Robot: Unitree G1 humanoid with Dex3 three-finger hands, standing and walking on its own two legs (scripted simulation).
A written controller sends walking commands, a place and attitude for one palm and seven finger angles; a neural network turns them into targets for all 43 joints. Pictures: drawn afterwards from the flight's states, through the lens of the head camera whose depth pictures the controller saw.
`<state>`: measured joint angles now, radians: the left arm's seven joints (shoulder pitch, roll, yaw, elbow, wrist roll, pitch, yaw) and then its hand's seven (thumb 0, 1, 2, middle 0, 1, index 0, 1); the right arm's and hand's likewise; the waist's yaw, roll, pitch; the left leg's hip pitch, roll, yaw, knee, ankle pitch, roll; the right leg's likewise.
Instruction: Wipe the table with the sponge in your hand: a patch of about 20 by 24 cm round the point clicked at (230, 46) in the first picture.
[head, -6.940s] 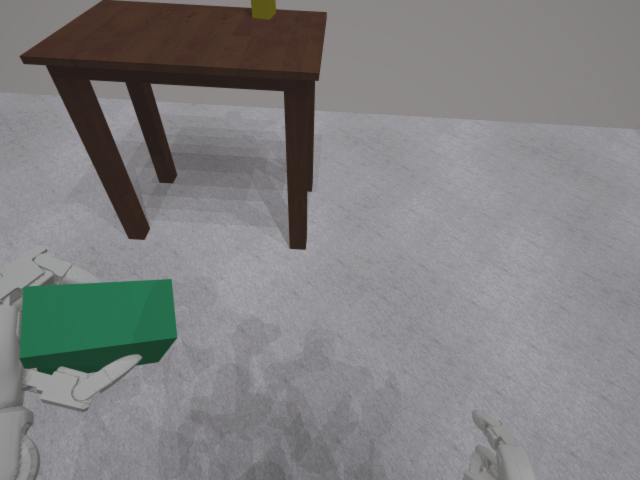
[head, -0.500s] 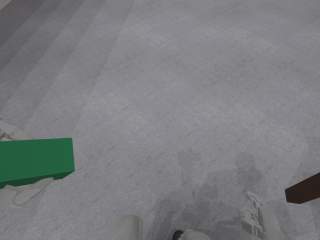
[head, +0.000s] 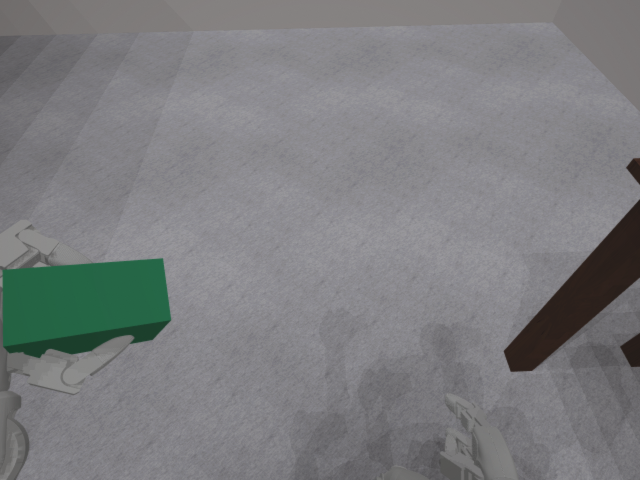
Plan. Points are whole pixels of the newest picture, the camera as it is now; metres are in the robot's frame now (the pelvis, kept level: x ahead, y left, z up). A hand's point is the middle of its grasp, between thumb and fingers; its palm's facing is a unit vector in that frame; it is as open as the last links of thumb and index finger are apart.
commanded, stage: turn to face it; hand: left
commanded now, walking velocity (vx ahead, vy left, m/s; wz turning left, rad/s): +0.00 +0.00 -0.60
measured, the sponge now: (113, 308) +0.22 +0.23 +0.16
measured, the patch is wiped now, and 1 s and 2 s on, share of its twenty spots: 0.00 0.00 0.00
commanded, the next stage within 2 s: none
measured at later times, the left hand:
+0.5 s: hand (233, 314) +0.22 +0.11 +0.18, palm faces +0.14 -0.86 -0.49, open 9.6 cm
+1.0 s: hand (417, 391) +0.18 -0.04 +0.17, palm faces -0.22 -0.80 -0.56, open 9.6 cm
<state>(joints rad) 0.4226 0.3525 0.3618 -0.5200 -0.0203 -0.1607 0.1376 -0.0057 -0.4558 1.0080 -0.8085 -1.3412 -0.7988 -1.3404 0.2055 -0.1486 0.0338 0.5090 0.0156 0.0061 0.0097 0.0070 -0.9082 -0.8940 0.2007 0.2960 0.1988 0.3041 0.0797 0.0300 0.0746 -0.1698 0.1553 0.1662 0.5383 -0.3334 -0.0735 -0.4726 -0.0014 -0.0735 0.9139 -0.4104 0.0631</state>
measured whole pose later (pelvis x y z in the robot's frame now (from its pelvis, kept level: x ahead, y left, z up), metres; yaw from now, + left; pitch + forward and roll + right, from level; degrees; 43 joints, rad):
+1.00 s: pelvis -0.14 -0.09 +0.00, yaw -36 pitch +0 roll +2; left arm 0.53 0.42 0.41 -0.61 -0.06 -0.19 0.13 -0.01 -0.46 1.01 -0.81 -1.34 -0.80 -1.34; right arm 0.12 -0.23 -0.01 0.55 0.01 0.06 0.00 0.01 -0.91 -0.89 0.20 0.30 0.20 0.30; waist -0.03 0.02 0.18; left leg -0.49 0.07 0.02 1.16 -0.46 -0.10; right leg -0.38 0.06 -0.01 0.58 -0.19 -0.10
